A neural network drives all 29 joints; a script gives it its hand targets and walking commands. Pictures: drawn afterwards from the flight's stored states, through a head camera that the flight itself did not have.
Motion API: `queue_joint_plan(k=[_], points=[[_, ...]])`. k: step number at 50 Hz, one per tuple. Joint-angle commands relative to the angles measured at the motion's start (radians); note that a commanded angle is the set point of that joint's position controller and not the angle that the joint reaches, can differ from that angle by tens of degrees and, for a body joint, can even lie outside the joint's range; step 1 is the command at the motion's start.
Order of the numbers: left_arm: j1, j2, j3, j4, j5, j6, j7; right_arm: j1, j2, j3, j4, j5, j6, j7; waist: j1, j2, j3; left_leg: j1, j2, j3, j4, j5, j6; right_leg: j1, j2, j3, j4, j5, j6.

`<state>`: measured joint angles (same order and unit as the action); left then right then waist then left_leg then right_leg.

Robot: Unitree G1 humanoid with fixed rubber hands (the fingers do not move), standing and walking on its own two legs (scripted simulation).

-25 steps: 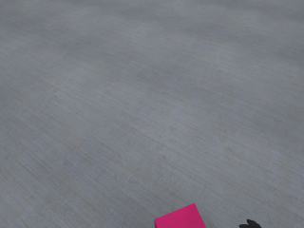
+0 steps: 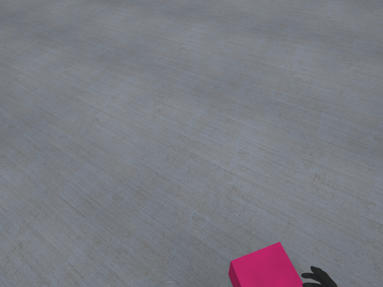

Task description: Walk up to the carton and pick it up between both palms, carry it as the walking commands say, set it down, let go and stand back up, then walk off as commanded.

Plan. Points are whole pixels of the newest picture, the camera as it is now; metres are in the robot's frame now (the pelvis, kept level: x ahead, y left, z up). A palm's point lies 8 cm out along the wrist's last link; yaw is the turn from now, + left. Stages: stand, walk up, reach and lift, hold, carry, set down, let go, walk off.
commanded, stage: walk off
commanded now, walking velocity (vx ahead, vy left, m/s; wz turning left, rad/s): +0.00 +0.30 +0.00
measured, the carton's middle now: (263, 284) +0.23 -0.21 -0.64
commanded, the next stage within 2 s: none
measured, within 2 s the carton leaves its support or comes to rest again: rests again in 0.12 s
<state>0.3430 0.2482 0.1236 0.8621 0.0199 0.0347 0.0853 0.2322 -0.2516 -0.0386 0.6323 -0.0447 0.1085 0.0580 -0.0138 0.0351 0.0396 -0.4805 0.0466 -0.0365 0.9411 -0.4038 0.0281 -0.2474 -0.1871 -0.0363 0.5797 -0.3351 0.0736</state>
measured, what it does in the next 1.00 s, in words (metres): steps to the left: left foot, then right foot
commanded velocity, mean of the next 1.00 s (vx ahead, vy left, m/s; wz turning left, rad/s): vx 0.00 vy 0.30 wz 0.00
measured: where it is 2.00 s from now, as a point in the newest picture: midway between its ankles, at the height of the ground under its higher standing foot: outside the picture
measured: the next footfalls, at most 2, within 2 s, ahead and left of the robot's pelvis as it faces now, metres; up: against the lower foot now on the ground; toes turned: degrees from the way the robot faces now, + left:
left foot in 0.06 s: +0.06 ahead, +0.20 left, +0.00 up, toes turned +1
right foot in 0.36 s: -0.01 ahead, +0.02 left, +0.00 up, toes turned -5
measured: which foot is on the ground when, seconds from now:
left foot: up 0.00-0.04, down 0.06-0.38, up 0.40-0.72, down 0.74-1.00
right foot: down 0.00-0.08, up 0.10-0.34, down 0.36-0.74, up 0.76-1.00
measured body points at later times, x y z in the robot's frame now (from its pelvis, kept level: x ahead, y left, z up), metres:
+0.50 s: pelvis -0.03 +0.13 +0.00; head -0.01 +0.10 +0.45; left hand +0.03 +0.43 -0.10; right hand +0.07 -0.11 -0.13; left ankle -0.02 +0.27 -0.66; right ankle -0.05 +0.02 -0.73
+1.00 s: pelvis -0.06 +0.32 +0.00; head -0.03 +0.32 +0.45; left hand +0.05 +0.60 -0.12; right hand +0.03 +0.07 -0.12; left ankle -0.03 +0.39 -0.73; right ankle -0.12 +0.20 -0.66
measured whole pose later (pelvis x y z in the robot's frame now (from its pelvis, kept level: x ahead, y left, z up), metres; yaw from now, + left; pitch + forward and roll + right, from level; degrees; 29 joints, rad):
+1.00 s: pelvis -0.06 +0.32 +0.00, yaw -3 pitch +1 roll +0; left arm 0.21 0.26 0.12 0.84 0.02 0.06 0.07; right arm 0.29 -0.22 -0.01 0.64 -0.04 0.08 0.04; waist -0.02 -0.01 0.03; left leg -0.33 -0.03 0.08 0.60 -0.29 0.07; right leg -0.44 0.00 -0.01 1.11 -0.54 0.09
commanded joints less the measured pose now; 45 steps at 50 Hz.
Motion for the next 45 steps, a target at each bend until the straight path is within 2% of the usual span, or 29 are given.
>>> queue_joint_plan(k=[1, 2, 3, 4, 5, 6, 7, 9, 13, 14, 16, 17, 18, 19, 20, 22, 24, 26, 31, 34, 35, 36, 37, 38, 39, 40, 41, 43, 45], points=[[-0.059, 0.237, 0.035, -0.068, 0.011, -0.017, -0.015, 0.036, -0.042, -0.017, 0.007, 0.008, -0.023, 0.005, 0.019, -0.355, -0.062, 0.225, -0.024, 0.098, -0.444, 0.0, -0.077, 0.015, -0.093, 0.074, -0.069, 0.537, -0.117], [-0.039, 0.185, 0.013, -0.08, 0.007, -0.02, -0.02, 0.121, -0.085, -0.035, 0.052, 0.002, -0.033, 0.001, -0.024, -0.24, -0.113, 0.374, -0.045, 0.127, -0.504, 0.12, -0.07, -0.055, -0.06, 0.035, 0.038, 0.422, -0.07], [-0.028, 0.134, 0.002, -0.093, 0.012, -0.017, -0.034, 0.196, -0.173, -0.055, 0.072, -0.009, -0.047, 0.001, -0.062, 0.001, -0.131, 0.448, 0.148, -0.078, -0.601, 0.404, -0.005, -0.149, 0.034, -0.052, 0.281, 0.083, -0.007], [-0.037, 0.023, -0.024, -0.13, 0.015, 0.001, -0.023, 0.189, -0.261, -0.061, 0.067, -0.001, -0.047, 0.004, -0.064, 0.411, -0.145, 0.427, 0.292, -0.227, -0.561, 0.67, 0.091, -0.312, 0.19, -0.045, 0.528, -0.46, 0.005], [-0.076, 0.071, -0.019, -0.12, 0.0, 0.019, -0.002, 0.183, -0.199, -0.036, 0.059, -0.001, -0.043, 0.008, -0.095, 0.332, -0.11, 0.301, 0.247, -0.17, -0.58, 0.594, 0.149, -0.328, 0.185, 0.016, 0.697, -0.409, -0.014], [-0.143, 0.058, -0.021, -0.136, -0.006, 0.027, 0.003, 0.127, -0.188, -0.035, 0.035, 0.015, -0.049, 0.004, -0.109, 0.321, -0.067, 0.197, 0.245, -0.126, -0.609, 0.439, 0.157, -0.323, 0.171, 0.042, 0.732, -0.345, -0.029], [-0.168, 0.151, 0.001, -0.136, -0.023, 0.024, -0.004, 0.079, -0.124, -0.025, 0.023, -0.005, -0.047, 0.0, -0.091, 0.158, -0.027, 0.145, 0.192, -0.075, -0.621, 0.281, 0.119, -0.326, 0.181, 0.06, 0.768, -0.262, -0.035], [-0.121, 0.156, 0.008, -0.098, -0.022, 0.025, -0.024, 0.036, -0.114, -0.019, 0.01, -0.006, -0.043, -0.016, -0.028, 0.18, -0.031, 0.158, 0.14, 0.002, -0.583, 0.314, 0.109, -0.3, 0.161, -0.002, 0.774, -0.18, -0.029], [-0.057, 0.068, -0.02, -0.076, -0.018, 0.011, -0.02, 0.063, -0.089, -0.011, 0.018, -0.004, -0.036, -0.039, -0.023, 0.203, -0.048, 0.227, 0.129, -0.103, -0.569, 0.391, 0.148, -0.199, 0.15, -0.064, 0.398, -0.223, -0.048], [-0.047, 0.079, -0.023, -0.071, -0.018, 0.012, -0.017, 0.072, -0.085, -0.009, 0.011, -0.002, -0.036, -0.039, -0.015, 0.181, -0.071, 0.225, 0.157, -0.123, -0.558, 0.393, 0.164, -0.128, 0.146, -0.071, 0.273, -0.263, -0.059], [0.035, 0.048, -0.034, -0.014, -0.014, 0.004, -0.012, 0.028, -0.101, -0.018, -0.002, 0.004, -0.029, -0.027, 0.05, 0.071, -0.066, 0.08, 0.12, -0.113, -0.489, 0.325, 0.145, 0.111, 0.154, -0.098, -0.083, -0.048, -0.088], [0.122, 0.11, -0.026, 0.007, -0.001, -0.002, -0.01, 0.032, -0.101, -0.02, -0.004, 0.012, -0.029, -0.032, 0.101, -0.013, -0.082, -0.05, 0.083, -0.051, -0.393, 0.23, 0.087, 0.276, 0.104, -0.018, -0.193, 0.088, -0.098], [0.178, 0.219, -0.002, 0.015, 0.015, -0.009, -0.009, 0.049, -0.034, -0.007, -0.023, 0.01, -0.037, -0.037, 0.109, -0.293, -0.081, -0.252, -0.023, 0.043, -0.172, -0.086, 0.016, 0.364, -0.172, 0.315, -0.269, 0.15, -0.137], [0.107, 0.312, 0.015, -0.019, 0.009, -0.002, -0.008, 0.006, -0.066, -0.018, -0.053, -0.018, -0.035, -0.044, 0.075, -0.341, -0.021, -0.301, -0.035, 0.001, 0.084, -0.193, -0.034, 0.174, -0.403, 0.616, -0.309, 0.332, -0.248], [0.093, 0.261, 0.01, -0.019, 0.002, 0.006, -0.006, -0.021, -0.111, -0.028, -0.06, -0.03, -0.028, -0.034, 0.082, -0.201, 0.037, -0.233, -0.006, -0.079, 0.238, -0.101, -0.029, 0.013, -0.407, 0.558, -0.349, 0.227, -0.315], [-0.052, 0.172, 0.003, -0.044, -0.007, -0.002, -0.006, 0.011, -0.125, -0.039, -0.035, -0.015, -0.015, -0.009, 0.025, -0.111, 0.09, -0.169, -0.035, -0.119, 0.259, 0.0, -0.04, -0.037, -0.237, 0.346, -0.284, 0.355, -0.257], [0.018, 0.166, 0.006, -0.031, 0.003, -0.012, -0.008, 0.017, -0.072, -0.037, -0.027, -0.017, -0.008, -0.008, 0.033, -0.133, -0.002, -0.154, -0.073, -0.099, 0.276, 0.026, -0.059, 0.056, -0.167, 0.244, -0.196, 0.658, -0.219], [0.093, 0.178, 0.011, -0.007, -0.008, -0.024, -0.012, -0.018, -0.048, -0.027, -0.036, -0.021, -0.016, -0.006, 0.059, -0.157, -0.081, -0.187, -0.069, -0.065, 0.214, 0.029, -0.072, 0.179, -0.178, 0.226, -0.161, 0.801, -0.223], [0.022, 0.21, 0.031, -0.049, 0.007, -0.022, -0.012, -0.062, -0.029, -0.015, -0.056, 0.018, -0.011, 0.006, 0.058, -0.293, -0.041, -0.013, 0.004, 0.048, -0.05, 0.035, -0.115, 0.003, -0.146, 0.15, -0.197, 0.567, -0.203], [-0.097, 0.253, 0.039, -0.089, 0.012, -0.011, -0.012, -0.002, -0.028, -0.014, -0.037, 0.023, -0.012, 0.008, 0.011, -0.379, -0.053, 0.204, 0.009, 0.088, -0.281, 0.046, -0.101, -0.12, -0.125, 0.151, -0.23, 0.301, -0.149], [-0.139, 0.259, 0.038, -0.116, 0.02, -0.012, -0.01, 0.07, -0.066, -0.026, 0.007, 0.02, -0.014, 0.011, -0.028, -0.302, -0.073, 0.347, -0.01, 0.1, -0.403, 0.086, -0.079, -0.173, -0.102, 0.114, -0.132, 0.213, -0.12], [-0.096, 0.218, 0.023, -0.102, 0.022, -0.014, -0.013, 0.211, -0.075, -0.033, 0.07, 0.014, -0.02, 0.001, -0.077, -0.135, -0.113, 0.454, 0.011, 0.053, -0.463, 0.099, -0.044, -0.188, -0.065, 0.079, 0.039, 0.106, -0.071], [-0.036, 0.09, 0.002, -0.112, 0.013, -0.006, -0.019, 0.224, -0.153, -0.04, 0.091, 0.006, -0.037, 0.008, -0.063, 0.272, -0.089, 0.416, 0.198, -0.127, -0.637, 0.332, 0.019, -0.272, 0.109, -0.073, 0.338, -0.209, -0.02], [-0.043, 0.031, -0.02, -0.115, 0.016, 0.018, -0.006, 0.18, -0.219, -0.038, 0.058, 0.007, -0.042, 0.016, -0.076, 0.391, -0.106, 0.311, 0.265, -0.248, -0.62, 0.438, 0.09, -0.343, 0.232, -0.015, 0.59, -0.407, -0.021], [-0.07, 0.06, -0.014, -0.13, 0.004, 0.034, -0.003, 0.156, -0.185, -0.025, 0.059, 0.014, -0.041, 0.013, -0.059, 0.373, -0.032, 0.156, 0.276, -0.233, -0.664, 0.343, 0.118, -0.348, 0.204, 0.041, 0.722, -0.381, -0.029], [-0.128, 0.056, -0.016, -0.128, -0.006, 0.038, 0.003, 0.087, -0.159, -0.023, 0.049, 0.011, -0.036, -0.001, -0.091, 0.312, 0.036, 0.094, 0.22, -0.123, -0.665, 0.263, 0.125, -0.348, 0.191, 0.053, 0.74, -0.3, -0.031], [-0.124, 0.092, -0.01, -0.109, -0.013, 0.036, 0.006, 0.049, -0.106, -0.014, 0.02, 0.003, -0.037, -0.009, -0.068, 0.266, 0.028, 0.104, 0.138, -0.1, -0.64, 0.161, 0.093, -0.369, 0.204, 0.041, 0.768, -0.226, -0.029], [-0.106, 0.132, 0.004, -0.085, -0.01, 0.034, -0.015, 0.04, -0.084, 0.0, 0.008, 0.008, -0.038, -0.02, -0.016, 0.191, 0.005, 0.159, 0.131, -0.057, -0.607, 0.395, 0.097, -0.315, 0.179, 0.01, 0.776, -0.17, -0.041], [-0.046, 0.129, 0.003, -0.063, -0.016, 0.017, -0.027, 0.059, -0.105, -0.015, 0.01, 0.0, -0.042, -0.038, -0.013, 0.162, -0.084, 0.299, 0.12, -0.075, -0.567, 0.444, 0.127, -0.301, 0.179, -0.041, 0.656, -0.158, -0.028]])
